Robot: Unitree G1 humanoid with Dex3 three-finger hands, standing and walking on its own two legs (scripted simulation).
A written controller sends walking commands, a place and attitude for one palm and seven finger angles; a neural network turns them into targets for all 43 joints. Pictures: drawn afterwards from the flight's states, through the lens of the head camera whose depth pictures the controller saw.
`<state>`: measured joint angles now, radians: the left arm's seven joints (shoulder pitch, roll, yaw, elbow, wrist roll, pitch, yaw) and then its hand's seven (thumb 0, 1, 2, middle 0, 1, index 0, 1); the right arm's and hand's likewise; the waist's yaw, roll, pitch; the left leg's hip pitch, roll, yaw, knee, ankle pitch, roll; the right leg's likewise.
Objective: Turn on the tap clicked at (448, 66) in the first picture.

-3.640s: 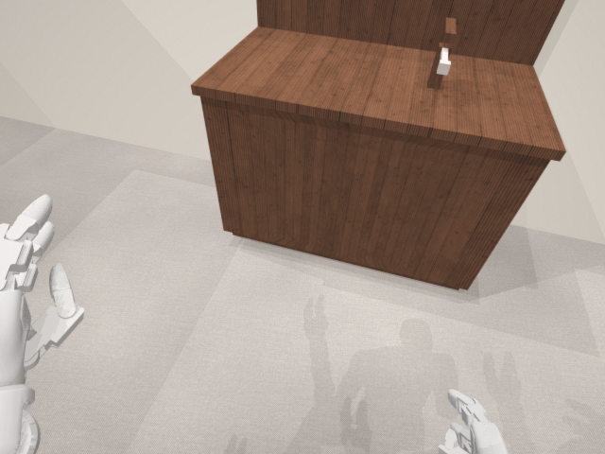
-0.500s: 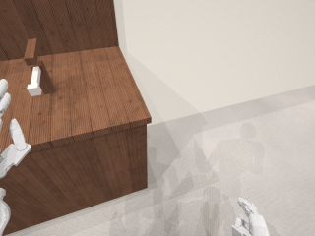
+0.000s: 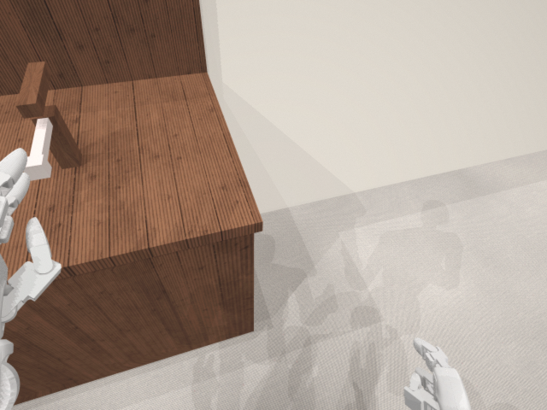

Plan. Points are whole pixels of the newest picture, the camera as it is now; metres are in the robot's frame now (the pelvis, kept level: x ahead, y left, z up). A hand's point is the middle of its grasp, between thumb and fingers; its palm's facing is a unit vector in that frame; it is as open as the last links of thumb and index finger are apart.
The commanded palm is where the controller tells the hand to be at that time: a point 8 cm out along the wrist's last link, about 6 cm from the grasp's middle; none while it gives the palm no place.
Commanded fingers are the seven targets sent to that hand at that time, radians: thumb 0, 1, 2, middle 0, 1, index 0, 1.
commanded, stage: come to a stop and stand still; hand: left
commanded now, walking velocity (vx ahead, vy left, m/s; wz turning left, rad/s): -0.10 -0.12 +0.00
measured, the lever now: (37, 167) +0.42 +0.40 +0.10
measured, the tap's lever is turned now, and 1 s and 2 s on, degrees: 0 0 0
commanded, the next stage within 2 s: look again from close up in 1.40 s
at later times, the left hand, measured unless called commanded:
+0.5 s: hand (75, 286) +0.20 +0.22 +0.17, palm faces +0.39 -0.85 -0.36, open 7.4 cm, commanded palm +0.15 +0.25 +0.18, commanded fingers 0.00 0.90 0.90 -0.20 -0.30 -0.20 -0.30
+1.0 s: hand (2, 271) +0.21 +0.28 +0.18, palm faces +0.44 -0.84 -0.31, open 7.4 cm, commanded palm +0.15 +0.30 +0.18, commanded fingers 0.00 0.90 0.90 -0.20 -0.30 -0.20 -0.30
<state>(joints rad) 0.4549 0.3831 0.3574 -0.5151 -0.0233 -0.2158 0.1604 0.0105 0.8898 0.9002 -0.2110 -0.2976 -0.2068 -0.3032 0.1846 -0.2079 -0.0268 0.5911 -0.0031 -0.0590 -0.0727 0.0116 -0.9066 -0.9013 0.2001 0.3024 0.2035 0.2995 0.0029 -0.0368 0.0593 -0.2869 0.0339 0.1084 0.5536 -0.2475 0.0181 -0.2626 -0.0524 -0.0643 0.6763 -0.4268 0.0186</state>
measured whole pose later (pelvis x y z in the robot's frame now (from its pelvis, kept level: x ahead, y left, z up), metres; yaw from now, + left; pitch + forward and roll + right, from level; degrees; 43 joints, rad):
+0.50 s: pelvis -0.02 -0.02 +0.01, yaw -1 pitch -1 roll -1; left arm 0.45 0.35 0.31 -0.43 -0.04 -0.16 0.15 0.01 0.89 0.90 -0.21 -0.30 -0.21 -0.30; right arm 0.24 -0.22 0.01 0.63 0.00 -0.05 -0.08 0.01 -0.90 -0.90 0.20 0.30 0.21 0.30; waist 0.00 0.02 -0.01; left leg -0.27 0.05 0.02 0.50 -0.21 -0.02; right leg -0.20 0.03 -0.07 0.45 -0.24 -0.04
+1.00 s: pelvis -0.01 +0.02 +0.01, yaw +0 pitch -1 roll -1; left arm 0.34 0.35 0.37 -0.40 -0.03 -0.26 0.11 0.01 0.89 0.90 -0.21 -0.30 -0.21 -0.30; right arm 0.23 -0.16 0.05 0.61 -0.01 -0.18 -0.02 0.01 -0.90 -0.90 0.20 0.30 0.21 0.30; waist 0.05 -0.05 0.02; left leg -0.25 -0.03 0.01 0.45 -0.19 0.05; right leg -0.19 -0.01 -0.01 0.41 -0.21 0.02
